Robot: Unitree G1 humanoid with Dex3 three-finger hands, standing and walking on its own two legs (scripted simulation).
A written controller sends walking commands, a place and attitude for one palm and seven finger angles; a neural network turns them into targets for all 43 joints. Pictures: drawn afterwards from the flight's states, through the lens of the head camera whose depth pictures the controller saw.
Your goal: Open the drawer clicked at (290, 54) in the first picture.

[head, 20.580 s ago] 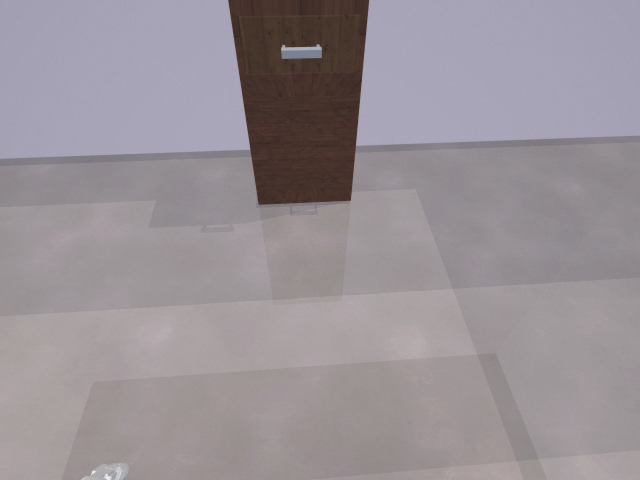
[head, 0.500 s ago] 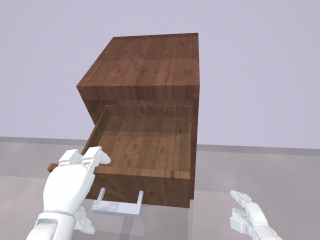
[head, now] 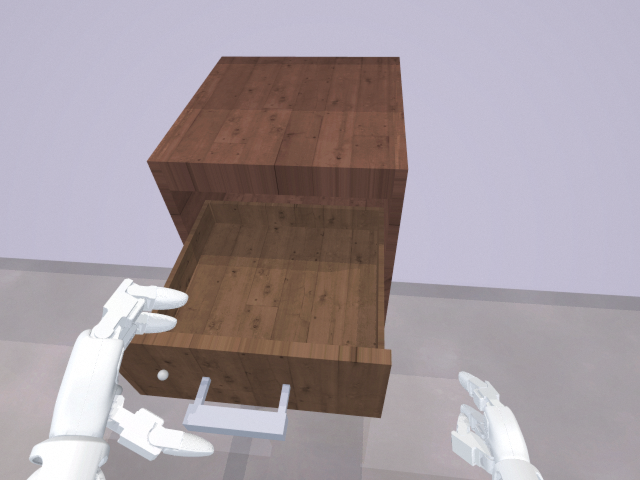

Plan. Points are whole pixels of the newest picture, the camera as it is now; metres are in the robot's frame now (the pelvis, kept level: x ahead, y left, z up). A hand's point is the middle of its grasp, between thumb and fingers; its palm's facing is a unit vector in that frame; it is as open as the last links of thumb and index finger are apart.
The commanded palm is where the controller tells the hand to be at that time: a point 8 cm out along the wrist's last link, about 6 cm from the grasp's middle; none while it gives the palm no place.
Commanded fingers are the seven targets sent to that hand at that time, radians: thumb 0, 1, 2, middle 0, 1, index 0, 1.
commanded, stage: draw the hand back to the body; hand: left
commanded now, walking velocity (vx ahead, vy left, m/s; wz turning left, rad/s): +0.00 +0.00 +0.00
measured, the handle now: (240, 404) +0.22 +0.15 -0.05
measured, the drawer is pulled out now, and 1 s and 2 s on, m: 0.30 0.30 0.30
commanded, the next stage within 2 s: step back with the hand held close in 0.86 s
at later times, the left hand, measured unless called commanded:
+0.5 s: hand (96, 347) +0.19 +0.23 +0.16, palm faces +0.36 -0.83 -0.42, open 10.0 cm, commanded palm +0.14 +0.28 +0.18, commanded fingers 0.00 0.65 0.80 -0.22 -0.46 -0.22 -0.46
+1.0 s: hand (97, 351) +0.19 +0.23 +0.16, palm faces +0.40 -0.82 -0.41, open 7.4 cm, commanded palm +0.13 +0.27 +0.18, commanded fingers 0.00 0.90 0.90 -0.20 -0.30 -0.20 -0.30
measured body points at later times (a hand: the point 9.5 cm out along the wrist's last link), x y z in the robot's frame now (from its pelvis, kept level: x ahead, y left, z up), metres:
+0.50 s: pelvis +0.01 +0.00 +0.01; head +0.01 -0.02 +0.45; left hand +0.16 +0.27 +0.18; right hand +0.22 -0.21 -0.08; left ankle -0.01 +0.09 -0.74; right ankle -0.03 -0.10 -0.74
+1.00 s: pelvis +0.01 -0.01 +0.01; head +0.00 -0.04 +0.46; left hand +0.16 +0.27 +0.18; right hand +0.21 -0.23 -0.08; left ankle -0.01 +0.09 -0.74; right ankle -0.03 -0.10 -0.74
